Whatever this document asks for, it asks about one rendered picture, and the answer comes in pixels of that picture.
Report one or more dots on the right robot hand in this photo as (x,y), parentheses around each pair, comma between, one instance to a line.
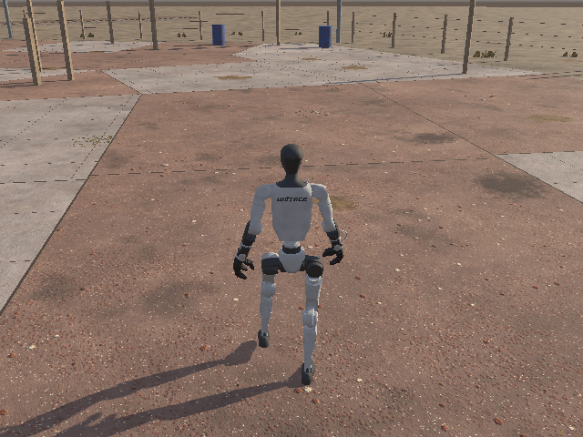
(330,252)

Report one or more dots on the left robot hand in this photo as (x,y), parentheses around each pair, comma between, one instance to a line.
(237,266)

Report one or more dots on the robot right upper arm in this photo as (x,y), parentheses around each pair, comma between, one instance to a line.
(319,191)

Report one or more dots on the robot torso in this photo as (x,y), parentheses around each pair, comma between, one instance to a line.
(291,210)

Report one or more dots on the left robot forearm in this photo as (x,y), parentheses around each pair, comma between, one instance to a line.
(246,244)

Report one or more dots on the right robot forearm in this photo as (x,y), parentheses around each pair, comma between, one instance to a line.
(334,238)

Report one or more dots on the humanoid robot head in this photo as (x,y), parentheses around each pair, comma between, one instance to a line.
(291,159)

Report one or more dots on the robot left upper arm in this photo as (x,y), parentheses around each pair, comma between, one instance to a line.
(262,192)

